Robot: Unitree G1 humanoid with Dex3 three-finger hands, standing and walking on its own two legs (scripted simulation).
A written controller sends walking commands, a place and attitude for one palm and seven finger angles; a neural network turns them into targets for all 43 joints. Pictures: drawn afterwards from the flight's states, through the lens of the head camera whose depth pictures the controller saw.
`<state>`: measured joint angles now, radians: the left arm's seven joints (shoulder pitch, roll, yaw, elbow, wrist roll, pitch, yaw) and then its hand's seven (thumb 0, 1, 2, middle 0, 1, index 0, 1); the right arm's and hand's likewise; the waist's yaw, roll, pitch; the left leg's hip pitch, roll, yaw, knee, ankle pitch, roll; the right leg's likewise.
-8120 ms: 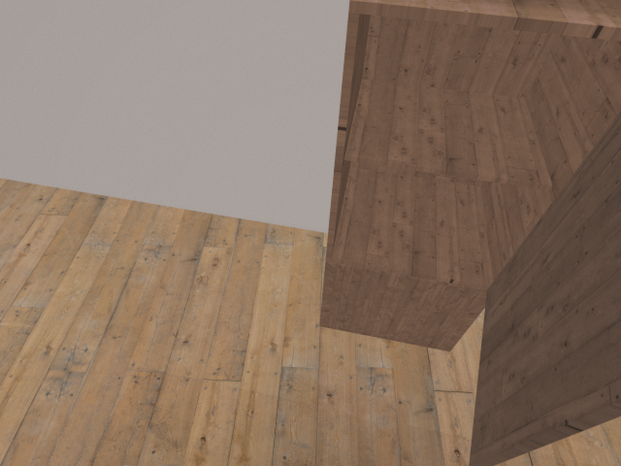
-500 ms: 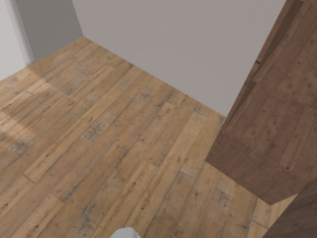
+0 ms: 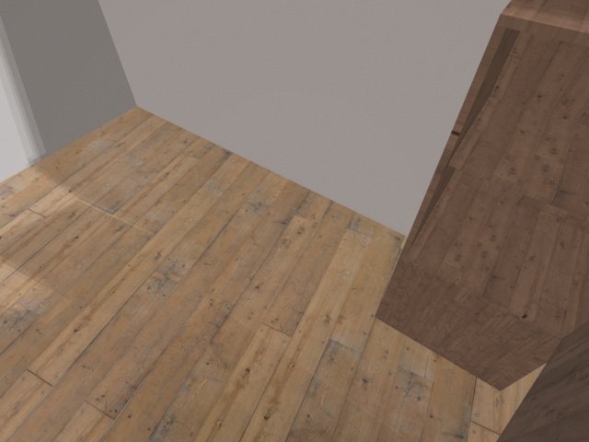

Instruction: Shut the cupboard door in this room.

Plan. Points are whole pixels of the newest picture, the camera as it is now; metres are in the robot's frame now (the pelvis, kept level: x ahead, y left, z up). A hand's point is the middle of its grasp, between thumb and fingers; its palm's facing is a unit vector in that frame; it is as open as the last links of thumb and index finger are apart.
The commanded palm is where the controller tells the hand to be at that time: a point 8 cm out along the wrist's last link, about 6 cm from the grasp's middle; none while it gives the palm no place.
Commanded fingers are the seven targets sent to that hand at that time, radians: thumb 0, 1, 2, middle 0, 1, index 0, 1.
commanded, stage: turn or walk to find it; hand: left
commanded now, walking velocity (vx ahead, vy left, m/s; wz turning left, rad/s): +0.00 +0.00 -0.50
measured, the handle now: out of the picture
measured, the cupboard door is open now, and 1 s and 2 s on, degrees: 76 76 76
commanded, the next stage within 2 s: stand and wait in 0.70 s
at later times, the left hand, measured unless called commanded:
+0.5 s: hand out of the picture +0.09 +0.21 -0.18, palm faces -0.14 -0.96 -0.22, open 7.4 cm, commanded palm none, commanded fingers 0.00 0.90 0.90 -0.20 -0.30 -0.20 -0.30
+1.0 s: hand out of the picture +0.12 +0.13 -0.15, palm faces -0.31 -0.92 -0.22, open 7.3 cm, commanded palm none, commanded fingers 0.00 0.90 0.90 -0.20 -0.30 -0.20 -0.30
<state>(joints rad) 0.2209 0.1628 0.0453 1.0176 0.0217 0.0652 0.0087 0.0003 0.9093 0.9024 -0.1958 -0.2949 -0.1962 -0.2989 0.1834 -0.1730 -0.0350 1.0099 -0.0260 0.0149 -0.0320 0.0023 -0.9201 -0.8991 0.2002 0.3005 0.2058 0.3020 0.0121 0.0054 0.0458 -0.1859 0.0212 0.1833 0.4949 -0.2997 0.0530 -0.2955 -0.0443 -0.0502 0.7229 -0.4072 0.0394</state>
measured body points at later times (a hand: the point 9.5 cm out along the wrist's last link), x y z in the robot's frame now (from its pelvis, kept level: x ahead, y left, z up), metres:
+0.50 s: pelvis -0.01 +0.02 -0.01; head +0.04 +0.03 +0.44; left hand +0.10 +0.26 -0.16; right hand +0.03 -0.25 -0.14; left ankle +0.01 +0.13 -0.74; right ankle -0.02 -0.11 -0.73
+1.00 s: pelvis -0.01 -0.01 +0.00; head +0.00 -0.04 +0.45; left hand +0.14 +0.18 -0.13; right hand -0.11 -0.22 -0.17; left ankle +0.00 +0.13 -0.71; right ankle -0.07 -0.09 -0.74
